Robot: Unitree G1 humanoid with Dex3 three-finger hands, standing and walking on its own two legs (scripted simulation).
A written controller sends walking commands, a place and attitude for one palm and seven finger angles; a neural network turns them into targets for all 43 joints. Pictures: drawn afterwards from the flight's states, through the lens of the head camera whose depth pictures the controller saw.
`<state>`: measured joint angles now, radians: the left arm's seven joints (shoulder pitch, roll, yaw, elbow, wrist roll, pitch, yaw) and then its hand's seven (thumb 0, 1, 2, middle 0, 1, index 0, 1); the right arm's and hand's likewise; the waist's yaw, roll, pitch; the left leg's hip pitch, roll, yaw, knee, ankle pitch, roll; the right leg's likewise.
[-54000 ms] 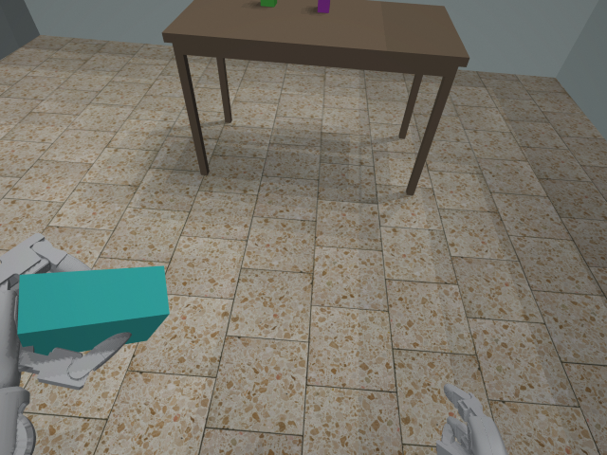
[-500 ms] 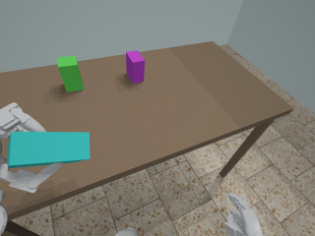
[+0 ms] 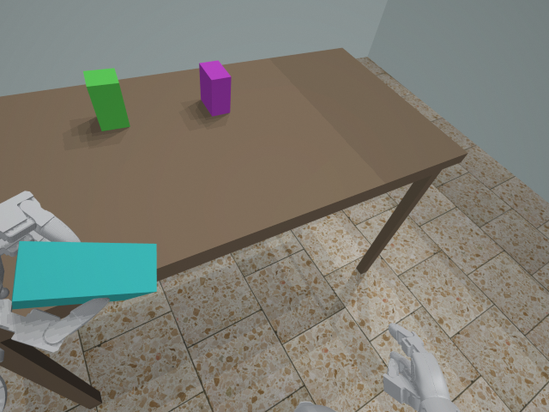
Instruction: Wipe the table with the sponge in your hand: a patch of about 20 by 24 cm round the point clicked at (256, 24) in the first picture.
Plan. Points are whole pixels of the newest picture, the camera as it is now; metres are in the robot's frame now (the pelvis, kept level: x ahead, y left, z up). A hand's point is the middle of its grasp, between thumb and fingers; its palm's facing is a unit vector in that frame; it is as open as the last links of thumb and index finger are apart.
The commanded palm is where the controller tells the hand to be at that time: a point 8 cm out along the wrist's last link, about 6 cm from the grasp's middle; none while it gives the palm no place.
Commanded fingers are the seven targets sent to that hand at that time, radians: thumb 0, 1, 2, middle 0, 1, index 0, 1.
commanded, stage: step back with the hand held close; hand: left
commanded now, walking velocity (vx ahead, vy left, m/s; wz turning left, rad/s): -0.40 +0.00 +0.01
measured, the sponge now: (101, 276) +0.23 +0.21 +0.13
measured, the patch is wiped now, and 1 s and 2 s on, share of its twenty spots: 1.00 1.00 1.00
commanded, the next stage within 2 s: stop stepping back and stand still in 0.12 s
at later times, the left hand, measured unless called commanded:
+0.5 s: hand out of the picture +0.01 +0.19 +0.15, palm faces +0.38 -0.86 -0.36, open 9.2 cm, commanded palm -0.06 +0.24 +0.18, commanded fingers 0.00 0.10 1.30 -1.20 -1.60 -1.20 -1.60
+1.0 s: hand out of the picture -0.11 +0.16 +0.14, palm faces +0.33 -0.87 -0.36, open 9.2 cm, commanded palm -0.13 +0.21 +0.18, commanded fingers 0.00 0.10 1.30 -1.20 -1.60 -1.20 -1.60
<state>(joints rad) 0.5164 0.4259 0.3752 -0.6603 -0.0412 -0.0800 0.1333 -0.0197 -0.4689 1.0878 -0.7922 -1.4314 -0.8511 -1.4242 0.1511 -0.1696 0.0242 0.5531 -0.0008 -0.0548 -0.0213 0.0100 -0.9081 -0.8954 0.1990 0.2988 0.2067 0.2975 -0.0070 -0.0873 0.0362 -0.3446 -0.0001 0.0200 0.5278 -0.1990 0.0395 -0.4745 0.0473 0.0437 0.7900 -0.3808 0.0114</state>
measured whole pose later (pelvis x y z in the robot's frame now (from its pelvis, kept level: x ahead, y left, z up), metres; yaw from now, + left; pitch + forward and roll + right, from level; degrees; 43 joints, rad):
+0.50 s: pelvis -0.19 -0.06 -0.02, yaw +5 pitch +5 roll +0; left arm 0.48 0.43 0.35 -0.58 -0.05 -0.10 0.10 -0.02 -0.47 1.09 -0.79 -1.43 -0.85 -1.42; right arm 0.26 -0.26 0.00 0.60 0.03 -0.08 -0.05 0.01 -0.91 -0.90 0.20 0.30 0.21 0.30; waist -0.06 -0.09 -0.13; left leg -0.30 0.04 -0.03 0.85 -0.43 0.04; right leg -0.59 -0.03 -0.05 0.63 -0.12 -0.01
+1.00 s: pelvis -0.29 -0.07 -0.02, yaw +1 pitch +0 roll -1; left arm 0.62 0.38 0.31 -0.62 -0.05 -0.09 0.10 -0.02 -0.47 1.09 -0.80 -1.43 -0.85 -1.42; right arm 0.23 -0.20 0.04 0.63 0.01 -0.07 -0.06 0.01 -0.91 -0.90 0.20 0.30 0.21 0.30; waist -0.01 -0.05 -0.06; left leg -0.33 0.03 0.05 0.71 -0.44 0.07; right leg -0.47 0.02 -0.13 0.62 -0.26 -0.07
